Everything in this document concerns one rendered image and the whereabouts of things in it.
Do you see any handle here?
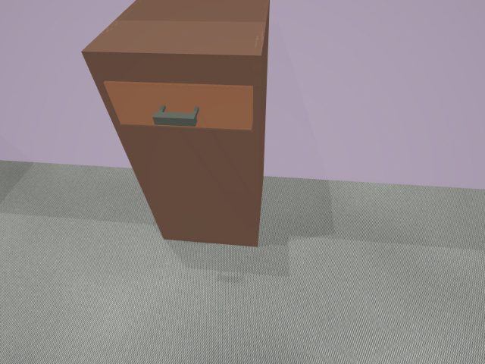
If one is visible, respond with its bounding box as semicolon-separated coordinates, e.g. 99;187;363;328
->
153;105;199;127

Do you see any drawer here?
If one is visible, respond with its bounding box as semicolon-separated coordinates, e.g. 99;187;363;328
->
104;81;253;130

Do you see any cabinet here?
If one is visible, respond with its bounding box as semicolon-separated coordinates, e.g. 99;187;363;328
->
82;0;270;247

